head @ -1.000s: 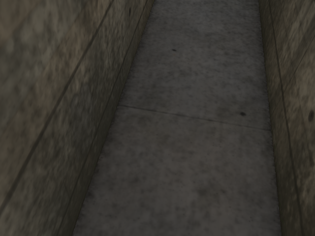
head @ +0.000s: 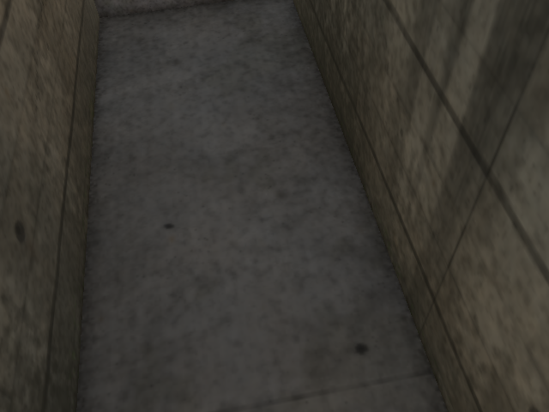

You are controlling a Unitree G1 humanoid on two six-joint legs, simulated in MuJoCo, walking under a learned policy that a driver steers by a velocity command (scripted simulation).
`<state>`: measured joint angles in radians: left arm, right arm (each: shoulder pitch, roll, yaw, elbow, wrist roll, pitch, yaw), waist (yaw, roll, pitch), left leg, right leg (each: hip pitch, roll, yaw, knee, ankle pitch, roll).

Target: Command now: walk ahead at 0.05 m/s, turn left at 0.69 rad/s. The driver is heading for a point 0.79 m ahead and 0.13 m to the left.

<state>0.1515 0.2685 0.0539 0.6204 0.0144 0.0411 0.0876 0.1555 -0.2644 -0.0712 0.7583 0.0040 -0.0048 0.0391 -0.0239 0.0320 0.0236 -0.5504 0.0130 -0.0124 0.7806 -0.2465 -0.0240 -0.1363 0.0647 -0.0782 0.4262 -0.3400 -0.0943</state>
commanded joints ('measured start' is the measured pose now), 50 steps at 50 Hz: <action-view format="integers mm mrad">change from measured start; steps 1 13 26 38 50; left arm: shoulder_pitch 27 -132 -81 0 19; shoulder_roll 146 124 164 176 93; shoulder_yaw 47 41 73 92 70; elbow -52 -74 5 17 -19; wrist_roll -7 3 42 -49 -14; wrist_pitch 4 -75 -52 -61 -95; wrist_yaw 2 -36 -63 -57 -105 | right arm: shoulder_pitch -43 76 199 -5 185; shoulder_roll -97 -214 -152 -105 -122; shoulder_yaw -26 -64 -34 17 -20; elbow -98 -202 -282 -253 -131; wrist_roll -3 13 -1 -1 -44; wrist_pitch -18 -1 37 28 -88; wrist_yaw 21 -88 -127 -116 -79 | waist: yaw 46 6 -12 41 -9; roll -157 -36 -416 -192 89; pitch -79 -103 -252 -150 38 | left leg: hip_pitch -66 472 21 170 580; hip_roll -4 129 -174 -84 233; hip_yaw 36 -408 -235 -107 -200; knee -37 -377 300 -74 -575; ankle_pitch -33 726 -490 -262 -186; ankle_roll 33 290 -2 -55 96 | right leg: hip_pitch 196 -542 101 36 -932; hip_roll -289 -14 -437 -183 -129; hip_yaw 63 233 756 639 185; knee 21 736 -106 -93 970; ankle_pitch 911 -74 692 366 194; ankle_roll -58 218 -151 -161 99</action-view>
